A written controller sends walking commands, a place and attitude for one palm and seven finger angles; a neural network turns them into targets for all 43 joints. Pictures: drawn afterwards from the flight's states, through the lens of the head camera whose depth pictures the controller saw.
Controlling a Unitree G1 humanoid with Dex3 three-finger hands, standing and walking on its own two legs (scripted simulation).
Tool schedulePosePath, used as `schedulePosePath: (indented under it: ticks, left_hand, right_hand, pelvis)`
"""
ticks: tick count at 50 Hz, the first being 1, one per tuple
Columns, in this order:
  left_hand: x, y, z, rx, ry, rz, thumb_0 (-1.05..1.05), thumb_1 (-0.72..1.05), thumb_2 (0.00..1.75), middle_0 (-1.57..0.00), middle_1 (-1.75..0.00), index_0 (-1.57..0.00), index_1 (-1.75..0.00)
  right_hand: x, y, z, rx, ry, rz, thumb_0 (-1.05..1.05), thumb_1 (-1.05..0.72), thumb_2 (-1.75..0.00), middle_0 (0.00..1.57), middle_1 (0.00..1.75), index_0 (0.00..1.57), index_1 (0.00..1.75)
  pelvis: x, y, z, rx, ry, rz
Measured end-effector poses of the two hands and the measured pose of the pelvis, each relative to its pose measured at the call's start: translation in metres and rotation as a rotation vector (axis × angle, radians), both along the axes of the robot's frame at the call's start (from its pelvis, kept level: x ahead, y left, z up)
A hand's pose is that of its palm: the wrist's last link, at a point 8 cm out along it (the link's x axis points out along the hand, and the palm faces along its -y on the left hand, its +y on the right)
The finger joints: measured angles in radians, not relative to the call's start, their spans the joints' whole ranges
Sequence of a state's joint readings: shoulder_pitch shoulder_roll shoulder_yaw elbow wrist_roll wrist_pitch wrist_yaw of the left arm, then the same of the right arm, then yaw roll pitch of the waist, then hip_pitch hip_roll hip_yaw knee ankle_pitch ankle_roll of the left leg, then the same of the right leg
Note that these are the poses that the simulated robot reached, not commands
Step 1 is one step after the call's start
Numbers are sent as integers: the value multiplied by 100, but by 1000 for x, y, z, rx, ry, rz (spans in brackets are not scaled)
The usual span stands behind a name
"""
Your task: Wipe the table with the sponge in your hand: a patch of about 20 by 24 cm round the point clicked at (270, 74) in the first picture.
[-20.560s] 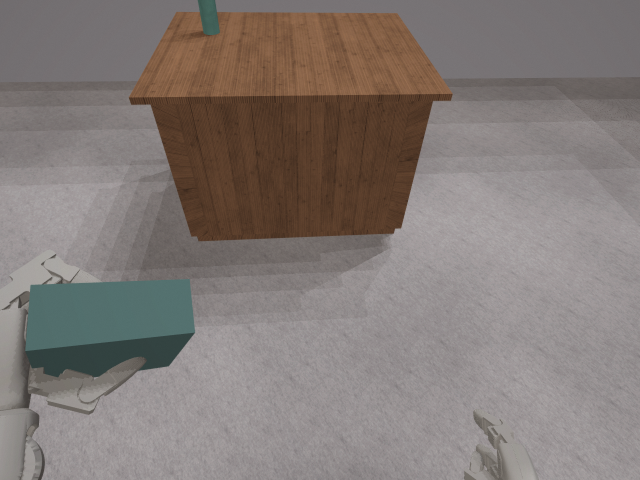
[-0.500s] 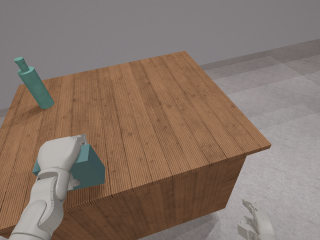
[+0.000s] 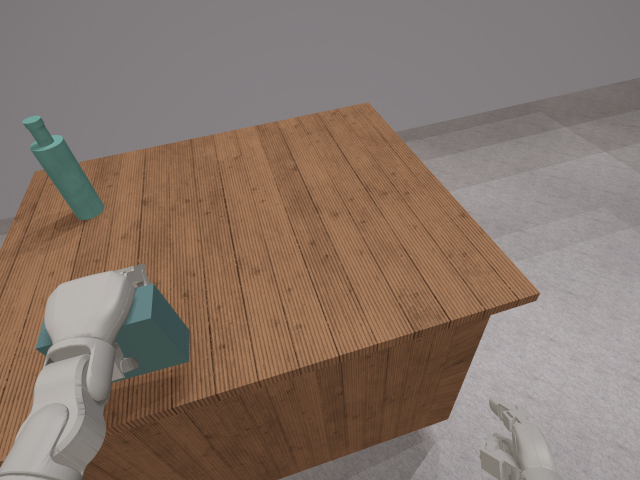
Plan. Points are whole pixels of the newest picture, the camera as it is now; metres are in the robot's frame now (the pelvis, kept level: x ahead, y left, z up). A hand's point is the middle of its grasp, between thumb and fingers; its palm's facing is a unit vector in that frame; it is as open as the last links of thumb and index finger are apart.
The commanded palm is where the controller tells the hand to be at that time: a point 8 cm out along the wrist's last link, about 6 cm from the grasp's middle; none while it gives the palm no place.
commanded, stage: move the sponge above the wiping area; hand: left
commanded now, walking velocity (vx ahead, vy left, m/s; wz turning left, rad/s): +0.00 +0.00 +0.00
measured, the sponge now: (129, 344) +0.24 +0.31 +0.04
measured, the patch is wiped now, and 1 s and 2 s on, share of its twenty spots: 0.00 0.00 0.00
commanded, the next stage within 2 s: lower the sponge onto the table in 1.46 s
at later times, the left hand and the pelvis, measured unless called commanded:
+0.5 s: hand (88, 323) +0.23 +0.34 +0.09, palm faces +0.08 -0.04 -1.00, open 9.6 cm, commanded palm +0.21 +0.32 +0.14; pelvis +0.00 +0.00 +0.00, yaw +0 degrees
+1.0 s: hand (83, 327) +0.23 +0.35 +0.08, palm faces +0.03 -0.07 -1.00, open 9.6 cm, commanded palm +0.20 +0.32 +0.14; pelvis -0.01 +0.02 +0.00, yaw +1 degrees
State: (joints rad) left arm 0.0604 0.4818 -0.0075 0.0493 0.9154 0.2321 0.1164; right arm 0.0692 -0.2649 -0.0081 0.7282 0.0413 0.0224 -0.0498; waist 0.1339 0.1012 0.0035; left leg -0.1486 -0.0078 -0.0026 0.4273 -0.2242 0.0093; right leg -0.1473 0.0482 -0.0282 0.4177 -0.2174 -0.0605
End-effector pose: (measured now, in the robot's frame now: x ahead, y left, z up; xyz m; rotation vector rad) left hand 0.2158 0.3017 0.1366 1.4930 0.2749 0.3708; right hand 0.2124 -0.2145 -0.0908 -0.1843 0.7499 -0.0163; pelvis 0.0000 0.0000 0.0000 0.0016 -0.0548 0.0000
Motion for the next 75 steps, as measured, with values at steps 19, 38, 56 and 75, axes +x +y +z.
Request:
schedulePosePath:
  ticks: [19,38,56,75]
  left_hand:
    - [-4,-4,-12,-21,54,-67,0,-45,102,-79,-137,-79,-137]
    - [1,-6,-29,-70,133,-117,0,-45,102,-79,-137,-79,-137]
    - [-11,2,-33,-126,205,10,0,-45,102,-78,-138,-79,-138]
    - [-19,27,-13,-87,159,209,0,-44,102,-79,-138,-79,-138]
  right_hand:
    - [-4,1,2,-19,-7,0,1,-90,-90,20,30,20,30]
    - [-13,8,1,-31,-3,-9,1,-90,-90,20,30,20,30]
    - [2,20,5,7,-31,15,1,-90,-90,20,30,20,30]
    - [9,13,6,38,-24,12,1,-90,-90,20,30,20,30]
  pelvis:
    - [-3,2,0,-3,-5,1]
    - [-9,11,0,-7,-1,9]
    - [-7,19,0,-7,-4,22]
    - [-6,9,1,-4,-10,17]
